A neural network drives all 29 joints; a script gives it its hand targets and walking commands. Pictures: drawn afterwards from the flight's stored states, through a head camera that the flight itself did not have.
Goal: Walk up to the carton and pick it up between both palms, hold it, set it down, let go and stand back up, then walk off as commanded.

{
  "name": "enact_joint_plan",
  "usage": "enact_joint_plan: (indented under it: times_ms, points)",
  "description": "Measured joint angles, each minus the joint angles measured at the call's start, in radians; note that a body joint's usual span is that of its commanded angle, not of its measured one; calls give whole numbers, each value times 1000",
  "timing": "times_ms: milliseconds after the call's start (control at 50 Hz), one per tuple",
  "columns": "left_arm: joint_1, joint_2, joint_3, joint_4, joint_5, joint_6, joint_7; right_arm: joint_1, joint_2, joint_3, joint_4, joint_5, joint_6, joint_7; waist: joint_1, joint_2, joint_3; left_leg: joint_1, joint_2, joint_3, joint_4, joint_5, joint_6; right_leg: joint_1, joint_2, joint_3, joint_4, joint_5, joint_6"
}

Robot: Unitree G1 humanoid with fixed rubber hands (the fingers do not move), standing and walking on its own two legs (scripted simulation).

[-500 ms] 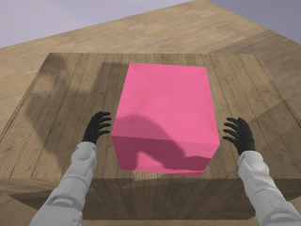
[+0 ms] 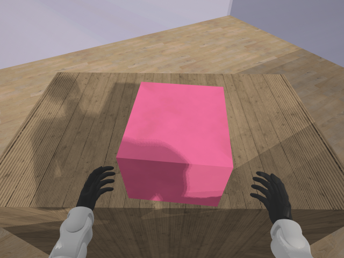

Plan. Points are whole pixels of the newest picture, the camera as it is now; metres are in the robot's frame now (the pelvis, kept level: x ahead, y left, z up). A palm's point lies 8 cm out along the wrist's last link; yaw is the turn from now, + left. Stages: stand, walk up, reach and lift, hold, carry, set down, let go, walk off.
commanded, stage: set down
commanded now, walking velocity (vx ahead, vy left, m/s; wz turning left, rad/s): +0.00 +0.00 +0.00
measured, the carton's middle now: (177, 141) +0.43 +0.00 +0.00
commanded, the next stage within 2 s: let go in 1.60 s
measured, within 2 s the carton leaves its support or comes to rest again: neither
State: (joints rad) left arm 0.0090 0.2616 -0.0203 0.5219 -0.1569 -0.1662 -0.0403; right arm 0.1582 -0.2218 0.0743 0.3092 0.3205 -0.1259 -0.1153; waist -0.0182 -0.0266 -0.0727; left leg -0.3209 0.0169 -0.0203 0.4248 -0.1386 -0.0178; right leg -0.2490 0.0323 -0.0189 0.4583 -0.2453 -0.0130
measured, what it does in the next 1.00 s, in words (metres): stands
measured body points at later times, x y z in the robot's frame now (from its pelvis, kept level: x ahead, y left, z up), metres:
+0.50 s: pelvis +0.00 +0.00 +0.00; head -0.02 +0.01 +0.45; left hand +0.22 +0.23 -0.01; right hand +0.18 -0.20 +0.01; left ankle +0.05 +0.13 -0.74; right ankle +0.00 -0.10 -0.74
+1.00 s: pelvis +0.01 +0.00 +0.00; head +0.00 +0.01 +0.45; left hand +0.22 +0.23 -0.02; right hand +0.18 -0.21 -0.02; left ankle +0.05 +0.13 -0.74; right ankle +0.00 -0.10 -0.74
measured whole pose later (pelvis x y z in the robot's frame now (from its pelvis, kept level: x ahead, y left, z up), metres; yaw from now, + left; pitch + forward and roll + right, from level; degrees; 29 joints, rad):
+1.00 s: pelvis +0.01 +0.00 +0.00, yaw +0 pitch -2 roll +1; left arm 0.24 0.29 0.00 0.28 -0.19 0.01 -0.05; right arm 0.41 -0.13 0.06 0.16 0.19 -0.05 -0.12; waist -0.02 -0.04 0.01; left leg -0.21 0.01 -0.02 0.39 -0.14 -0.02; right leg -0.14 0.03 -0.02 0.43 -0.26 -0.02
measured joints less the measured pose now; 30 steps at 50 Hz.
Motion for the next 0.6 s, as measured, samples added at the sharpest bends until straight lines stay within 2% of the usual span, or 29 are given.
enact_joint_plan:
  times_ms: [120, 240, 480, 600]
  points:
    - [107, 24, 1, -105, -28, 32, -1, 108, 35, 4, -120, -38, 39, -14, 0, -1, 7, 21, 0, 0, -13, 2, -3, 16, 0, 0, -1, -4, -2]
    - [195, 31, 19, -213, -30, 48, -7, 208, 56, 14, -221, -42, 41, -29, 0, -2, 34, 70, 0, 0, -34, 5, -6, 63, 0, 0, -18, -3, -2]
    - [227, 31, 19, -239, -31, 92, -20, 256, 87, 16, -261, -72, 73, -41, 0, -12, 54, 109, 0, 0, -39, 5, -7, 102, -1, 0, -24, -4, -2]
    - [227, 31, 20, -239, -31, 126, -16, 256, 89, 11, -253, -94, 93, -24, 0, -14, 62, 112, -2, 0, -39, 5, -7, 106, -3, 0, -25, -4, -2]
